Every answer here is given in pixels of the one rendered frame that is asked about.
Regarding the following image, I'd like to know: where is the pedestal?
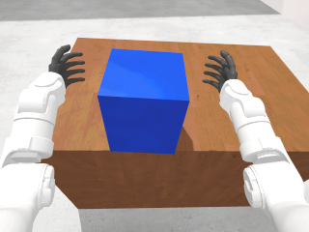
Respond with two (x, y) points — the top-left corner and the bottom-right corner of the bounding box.
(36, 38), (309, 210)

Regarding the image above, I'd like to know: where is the right robot forearm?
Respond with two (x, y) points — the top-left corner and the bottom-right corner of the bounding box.
(219, 79), (306, 200)

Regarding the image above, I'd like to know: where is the right robot upper arm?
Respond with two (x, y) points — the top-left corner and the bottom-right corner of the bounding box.
(243, 160), (309, 232)

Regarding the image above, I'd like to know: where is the left robot upper arm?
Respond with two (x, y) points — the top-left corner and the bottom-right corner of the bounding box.
(0, 163), (56, 232)

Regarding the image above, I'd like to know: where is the carton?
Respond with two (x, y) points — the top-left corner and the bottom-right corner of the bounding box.
(98, 48), (190, 155)

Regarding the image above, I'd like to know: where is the robot left hand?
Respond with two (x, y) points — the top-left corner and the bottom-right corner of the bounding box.
(48, 44), (86, 89)

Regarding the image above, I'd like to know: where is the robot right hand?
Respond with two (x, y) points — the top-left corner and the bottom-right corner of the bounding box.
(202, 50), (238, 94)

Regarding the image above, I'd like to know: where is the left robot forearm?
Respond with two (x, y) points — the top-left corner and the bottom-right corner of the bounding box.
(0, 72), (66, 170)

